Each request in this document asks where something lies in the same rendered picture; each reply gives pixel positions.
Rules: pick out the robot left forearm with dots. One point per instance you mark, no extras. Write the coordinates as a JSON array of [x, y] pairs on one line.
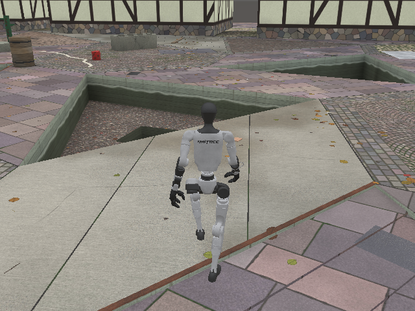
[[179, 171]]

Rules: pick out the robot right upper arm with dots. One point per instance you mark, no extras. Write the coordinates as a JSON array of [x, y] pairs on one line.
[[231, 148]]

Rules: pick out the left robot hand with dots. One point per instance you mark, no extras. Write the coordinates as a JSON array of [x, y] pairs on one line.
[[174, 199]]

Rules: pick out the right robot hand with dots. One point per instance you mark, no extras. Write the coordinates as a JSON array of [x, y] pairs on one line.
[[236, 177]]

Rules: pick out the left robot foot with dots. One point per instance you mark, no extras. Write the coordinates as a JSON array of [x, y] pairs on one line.
[[200, 235]]

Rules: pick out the robot left upper arm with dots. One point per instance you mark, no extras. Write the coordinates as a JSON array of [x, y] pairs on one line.
[[185, 146]]

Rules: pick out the robot right forearm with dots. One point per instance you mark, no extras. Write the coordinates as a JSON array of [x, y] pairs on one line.
[[235, 168]]

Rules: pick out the robot right thigh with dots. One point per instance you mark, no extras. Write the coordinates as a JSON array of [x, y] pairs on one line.
[[223, 195]]

